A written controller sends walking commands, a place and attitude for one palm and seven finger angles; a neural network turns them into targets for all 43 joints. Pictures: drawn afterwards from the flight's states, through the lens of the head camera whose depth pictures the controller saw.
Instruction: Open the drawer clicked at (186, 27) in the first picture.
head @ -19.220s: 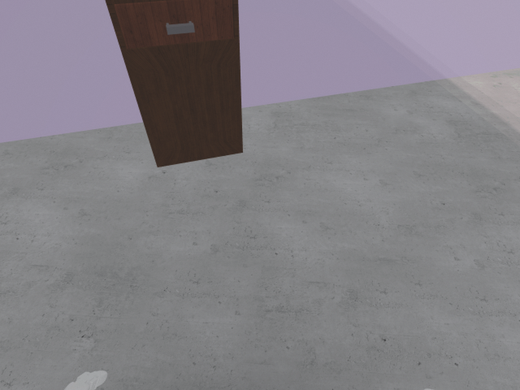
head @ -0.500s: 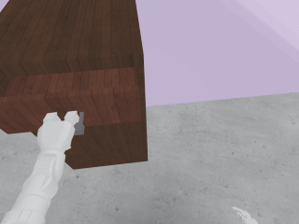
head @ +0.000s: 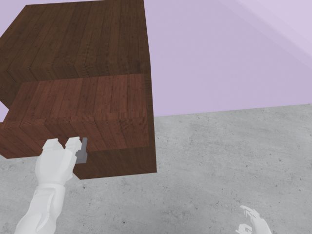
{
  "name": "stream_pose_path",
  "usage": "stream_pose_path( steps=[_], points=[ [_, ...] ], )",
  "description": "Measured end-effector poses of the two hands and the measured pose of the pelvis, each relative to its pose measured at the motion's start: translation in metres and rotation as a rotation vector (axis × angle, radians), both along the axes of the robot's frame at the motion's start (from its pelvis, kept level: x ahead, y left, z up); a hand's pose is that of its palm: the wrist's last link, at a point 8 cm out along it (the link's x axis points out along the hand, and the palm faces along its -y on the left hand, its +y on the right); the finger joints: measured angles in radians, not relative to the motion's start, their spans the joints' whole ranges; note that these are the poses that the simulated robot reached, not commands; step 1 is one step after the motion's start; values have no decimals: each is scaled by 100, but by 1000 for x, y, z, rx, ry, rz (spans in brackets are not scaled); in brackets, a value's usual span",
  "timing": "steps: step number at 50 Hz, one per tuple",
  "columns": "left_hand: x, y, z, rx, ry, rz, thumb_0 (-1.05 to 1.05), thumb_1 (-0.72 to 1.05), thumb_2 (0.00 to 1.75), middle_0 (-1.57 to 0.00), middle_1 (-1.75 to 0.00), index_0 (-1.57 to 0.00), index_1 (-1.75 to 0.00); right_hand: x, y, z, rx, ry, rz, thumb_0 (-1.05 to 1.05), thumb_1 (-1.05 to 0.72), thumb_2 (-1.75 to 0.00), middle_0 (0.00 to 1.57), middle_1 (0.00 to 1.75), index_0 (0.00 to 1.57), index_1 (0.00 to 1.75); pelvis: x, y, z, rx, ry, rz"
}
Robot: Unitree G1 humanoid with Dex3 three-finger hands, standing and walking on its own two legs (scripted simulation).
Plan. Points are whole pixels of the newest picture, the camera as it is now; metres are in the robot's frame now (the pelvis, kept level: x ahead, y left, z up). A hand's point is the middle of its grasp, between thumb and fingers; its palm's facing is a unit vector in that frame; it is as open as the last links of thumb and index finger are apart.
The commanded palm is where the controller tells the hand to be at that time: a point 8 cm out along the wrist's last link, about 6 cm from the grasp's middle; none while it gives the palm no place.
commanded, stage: pull the drawer open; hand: left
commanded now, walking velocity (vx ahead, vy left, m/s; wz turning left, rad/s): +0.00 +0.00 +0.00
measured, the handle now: (66, 150) +0.32 +0.28 +0.01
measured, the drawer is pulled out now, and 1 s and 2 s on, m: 0.16 0.27 0.30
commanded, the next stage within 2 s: open the thumb to release the handle in 1.38 s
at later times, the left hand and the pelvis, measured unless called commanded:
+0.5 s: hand (63, 191) +0.22 +0.26 -0.01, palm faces -0.02 -0.04 -1.00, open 6.0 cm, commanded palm +0.19 +0.26 +0.04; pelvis -0.01 -0.01 +0.00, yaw +1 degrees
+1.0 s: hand (59, 213) +0.17 +0.25 -0.01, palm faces -0.03 -0.07 -1.00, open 6.0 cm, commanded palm +0.13 +0.26 +0.04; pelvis +0.00 -0.01 -0.01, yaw +0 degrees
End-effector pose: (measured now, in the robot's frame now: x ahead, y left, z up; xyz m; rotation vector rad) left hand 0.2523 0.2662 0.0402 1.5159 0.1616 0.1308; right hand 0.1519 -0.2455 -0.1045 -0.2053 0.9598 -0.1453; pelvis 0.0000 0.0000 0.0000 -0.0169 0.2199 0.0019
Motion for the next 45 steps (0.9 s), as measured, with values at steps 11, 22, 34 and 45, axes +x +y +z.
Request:
stream_pose_path(
  steps=[11, 22, 34, 45],
  points=[
    [-31, -6, 0, 2, 0, 14, 3, 64, 82, -30, -134, -41, -135, 17, 5, 3, 18, -64, 37, 1, -91, -89, 20, 30, 20, 30, -4, -4, -2, 6, -19, 3],
    [-51, -11, 0, 9, 2, 31, 4, 63, 82, -30, -134, -42, -135, 27, 9, 4, 27, -96, 72, 1, -90, -89, 20, 30, 20, 30, -7, -9, -3, 11, -32, 9],
    [-65, -14, 1, -4, 17, 52, 5, 64, 79, -29, -133, -42, -135, 33, 6, 6, 33, -117, 72, 1, -90, -89, 20, 30, 20, 30, -3, -12, -3, 16, -33, -3],
    [-89, -18, 1, -19, 14, 50, 6, 65, 78, -28, -134, -42, -135, 47, 5, 10, 19, -127, 98, 1, -90, -89, 20, 30, 20, 30, 3, -11, -6, 15, -24, -8]
  ],
)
